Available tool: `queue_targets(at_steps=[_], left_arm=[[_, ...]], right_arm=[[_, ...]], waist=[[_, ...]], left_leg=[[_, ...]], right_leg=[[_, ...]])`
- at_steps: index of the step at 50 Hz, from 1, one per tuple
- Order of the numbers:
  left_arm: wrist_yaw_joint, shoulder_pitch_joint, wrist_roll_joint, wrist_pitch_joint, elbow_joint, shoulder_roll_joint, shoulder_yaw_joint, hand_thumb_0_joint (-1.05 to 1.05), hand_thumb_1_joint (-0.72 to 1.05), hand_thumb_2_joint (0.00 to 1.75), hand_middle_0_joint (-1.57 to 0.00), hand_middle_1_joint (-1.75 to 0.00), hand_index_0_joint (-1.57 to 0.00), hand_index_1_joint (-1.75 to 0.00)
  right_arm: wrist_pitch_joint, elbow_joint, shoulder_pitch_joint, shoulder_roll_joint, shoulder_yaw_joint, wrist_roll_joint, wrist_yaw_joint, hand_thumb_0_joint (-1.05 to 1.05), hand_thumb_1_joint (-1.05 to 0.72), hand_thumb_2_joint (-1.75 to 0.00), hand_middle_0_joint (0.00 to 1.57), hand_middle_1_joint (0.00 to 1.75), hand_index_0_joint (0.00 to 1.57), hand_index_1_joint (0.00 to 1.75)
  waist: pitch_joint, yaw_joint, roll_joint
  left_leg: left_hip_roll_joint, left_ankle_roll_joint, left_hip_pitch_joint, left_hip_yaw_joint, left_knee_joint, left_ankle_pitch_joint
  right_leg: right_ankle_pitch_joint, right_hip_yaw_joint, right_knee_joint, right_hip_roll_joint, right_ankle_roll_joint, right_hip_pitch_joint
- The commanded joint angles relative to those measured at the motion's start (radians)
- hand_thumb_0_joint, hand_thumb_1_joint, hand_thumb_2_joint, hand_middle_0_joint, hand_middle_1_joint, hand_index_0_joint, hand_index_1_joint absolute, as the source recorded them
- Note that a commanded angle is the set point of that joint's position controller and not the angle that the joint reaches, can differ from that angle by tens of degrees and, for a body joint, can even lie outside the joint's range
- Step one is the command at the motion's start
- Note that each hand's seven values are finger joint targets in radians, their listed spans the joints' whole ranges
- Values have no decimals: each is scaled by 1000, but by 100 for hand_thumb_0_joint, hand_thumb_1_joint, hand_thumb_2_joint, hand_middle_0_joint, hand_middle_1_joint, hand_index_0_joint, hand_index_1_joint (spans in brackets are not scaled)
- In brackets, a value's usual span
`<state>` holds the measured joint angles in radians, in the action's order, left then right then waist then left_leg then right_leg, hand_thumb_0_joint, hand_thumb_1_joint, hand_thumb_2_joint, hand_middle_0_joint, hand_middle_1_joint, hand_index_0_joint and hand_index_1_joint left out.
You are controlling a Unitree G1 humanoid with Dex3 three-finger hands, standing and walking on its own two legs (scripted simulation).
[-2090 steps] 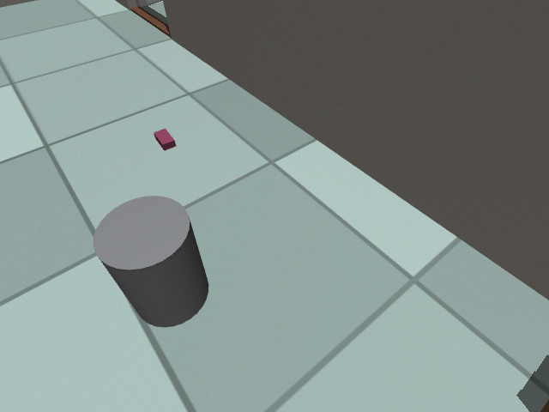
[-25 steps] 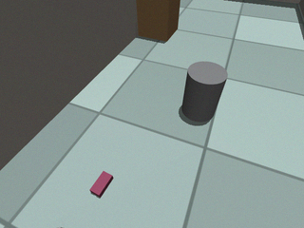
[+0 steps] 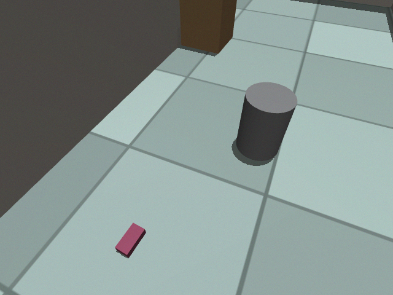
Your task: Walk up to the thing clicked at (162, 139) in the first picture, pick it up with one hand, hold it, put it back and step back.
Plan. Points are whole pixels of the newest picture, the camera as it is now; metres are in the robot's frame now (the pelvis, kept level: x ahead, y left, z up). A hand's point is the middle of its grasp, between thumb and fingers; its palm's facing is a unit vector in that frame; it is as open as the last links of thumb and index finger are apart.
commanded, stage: walk up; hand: left
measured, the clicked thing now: (131, 239) +0.52 +0.35 -0.76
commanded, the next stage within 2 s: stand in 0.54 s
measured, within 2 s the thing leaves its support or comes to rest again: neither
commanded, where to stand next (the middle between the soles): +0.05 -0.01 m, yaw +1 degrees
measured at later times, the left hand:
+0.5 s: hand out of the picture +0.09 +0.25 -0.16, palm faces +0.01 -0.95 -0.32, open 7.4 cm
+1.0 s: hand out of the picture +0.09 +0.25 -0.15, palm faces +0.00 -0.93 -0.35, open 7.4 cm
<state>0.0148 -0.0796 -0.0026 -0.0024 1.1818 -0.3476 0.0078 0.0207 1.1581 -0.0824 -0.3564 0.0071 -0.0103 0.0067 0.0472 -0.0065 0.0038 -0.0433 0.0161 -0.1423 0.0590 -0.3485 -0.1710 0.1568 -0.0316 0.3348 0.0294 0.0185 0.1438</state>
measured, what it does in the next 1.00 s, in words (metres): stands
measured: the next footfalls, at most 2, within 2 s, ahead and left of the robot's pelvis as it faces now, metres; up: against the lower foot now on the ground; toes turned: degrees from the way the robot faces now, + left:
none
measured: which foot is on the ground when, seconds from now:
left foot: down 0.00-1.00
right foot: down 0.00-1.00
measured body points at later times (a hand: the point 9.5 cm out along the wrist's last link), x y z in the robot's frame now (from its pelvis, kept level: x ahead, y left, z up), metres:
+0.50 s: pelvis +0.01 +0.00 +0.00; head +0.02 +0.00 +0.45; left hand +0.09 +0.29 -0.13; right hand +0.10 -0.30 -0.13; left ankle +0.01 +0.13 -0.75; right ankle +0.02 -0.13 -0.75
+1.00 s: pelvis +0.01 -0.01 +0.00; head +0.01 -0.02 +0.45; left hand +0.09 +0.29 -0.13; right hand +0.09 -0.31 -0.14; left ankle +0.01 +0.13 -0.75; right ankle +0.02 -0.13 -0.75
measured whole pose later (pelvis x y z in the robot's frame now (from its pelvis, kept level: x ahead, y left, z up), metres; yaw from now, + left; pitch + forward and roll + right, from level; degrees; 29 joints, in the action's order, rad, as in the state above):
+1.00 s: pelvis +0.01 -0.01 +0.00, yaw +1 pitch -2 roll +0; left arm 0.00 -0.09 -0.01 -0.01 1.14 -0.35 0.00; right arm 0.01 1.16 -0.09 -0.35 0.00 -0.02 0.01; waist 0.04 0.00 0.01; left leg -0.05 0.03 -0.10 0.04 -0.30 -0.16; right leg 0.17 -0.05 0.31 0.02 0.01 0.11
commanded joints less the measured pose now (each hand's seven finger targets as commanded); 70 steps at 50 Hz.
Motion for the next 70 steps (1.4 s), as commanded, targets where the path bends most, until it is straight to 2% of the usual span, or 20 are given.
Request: queue_targets(at_steps=[1, 6, 18, 21, 26, 27, 30, 33, 43, 53, 56, 65, 70], left_arm=[[-10, 71, 0, -21, -62, -200, 38, 0, 90, 90, -20, -30, -20, -30], [-13, 69, -2, -21, -62, -200, 39, 0, 90, 90, -20, -30, -20, -30], [-16, 53, -5, -21, -72, -196, 45, 0, 90, 90, -20, -30, -20, -30], [-16, 58, -7, -20, -75, -198, 46, 0, 90, 90, -20, -30, -20, -30], [-16, 53, -6, -19, -78, -201, 49, 0, 90, 90, -20, -30, -20, -30], [-19, 64, -7, -23, -87, -210, 44, 0, 90, 90, -20, -30, -20, -30], [-20, 58, -4, -27, -89, -206, 41, 0, 90, 90, -20, -30, -20, -30], [-20, 48, -5, -29, -92, -207, 38, 0, 90, 90, -20, -30, -20, -30], [-21, 50, -5, -26, -96, -210, 32, 0, 90, 90, -20, -30, -20, -30], [-22, 44, -5, -29, -103, -220, 32, 0, 90, 90, -20, -30, -20, -30], [-21, 41, -4, -27, -102, -224, 33, 0, 90, 90, -20, -30, -20, -30], [-21, 23, -5, -28, -101, -223, 34, 0, 90, 90, -20, -30, -20, -30], [-20, 16, -5, -28, -103, -223, 31, 0, 90, 90, -20, -30, -20, -30]], right_arm=[[19, -47, 41, -222, -48, 6, -13, 0, -90, -90, 20, 30, 20, 30], [14, -47, 53, -213, -48, 4, -13, 0, -90, -90, 20, 30, 20, 30], [13, -54, 55, -200, -49, 5, -14, 0, -90, -90, 20, 30, 20, 30], [11, -57, 60, -199, -50, 3, -14, 0, -90, -90, 20, 30, 20, 30], [14, -62, 57, -198, -48, 4, -14, 0, -90, -90, 20, 30, 20, 30], [11, -62, 62, -203, -49, -1, -16, 0, -90, -90, 20, 30, 20, 30], [11, -59, 55, -203, -48, -1, -14, 0, -90, -90, 20, 30, 20, 30], [12, -61, 58, -208, -50, -1, -14, 0, -90, -90, 20, 30, 20, 30], [7, -58, 42, -207, -48, -2, -10, 0, -90, -90, 20, 30, 20, 30], [4, -62, 28, -201, -47, -4, -8, 0, -90, -90, 20, 30, 20, 30], [4, -60, 27, -198, -47, -3, -6, 0, -90, -90, 20, 30, 20, 30], [6, -65, 17, -201, -45, -3, -9, 0, -90, -90, 20, 30, 20, 30], [6, -65, 16, -203, -42, -1, -9, 0, -90, -90, 20, 30, 20, 30]], waist=[[-93, 14, -16], [-79, 14, -18], [-92, 7, -1], [-68, 10, -3], [-75, 7, -2], [-89, 13, 17], [-98, 10, 8], [-124, 8, 12], [-70, 13, -7], [-66, 15, -11], [-54, 14, -7], [-87, 11, -3], [-78, 11, -9]], left_leg=[[-106, -30, 51, -99, 62, 103], [-101, -27, 42, -99, 71, 91], [-104, -24, 54, -95, 73, 147], [-98, -21, 42, -94, 78, 114], [-97, -21, 46, -97, 77, 123], [-109, -17, 49, -97, 78, 143], [-112, -14, 49, -104, 83, 171], [-114, -17, 77, -98, 71, 213], [-106, -16, 49, -98, 93, 102], [-102, -18, 43, -100, 90, 74], [-99, -17, 33, -103, 90, 45], [-107, -19, 55, -102, 78, 121], [-106, -16, 62, -104, 82, 120]], right_leg=[[-70, 91, -71, 105, -31, -5], [-71, 90, -81, 107, -25, -11], [-119, 79, -72, 110, -24, -46], [-94, 82, -77, 106, -24, -29], [-97, 80, -75, 104, -25, -34], [-122, 88, -69, 119, -28, -52], [-134, 83, -65, 117, -28, -65], [-188, 82, -57, 122, -29, -72], [-76, 81, -82, 117, -29, -37], [-52, 88, -89, 116, -31, -24], [-2, 92, -92, 113, -32, -12], [-109, 89, -72, 119, -37, -44], [-103, 87, -75, 115, -37, -32]])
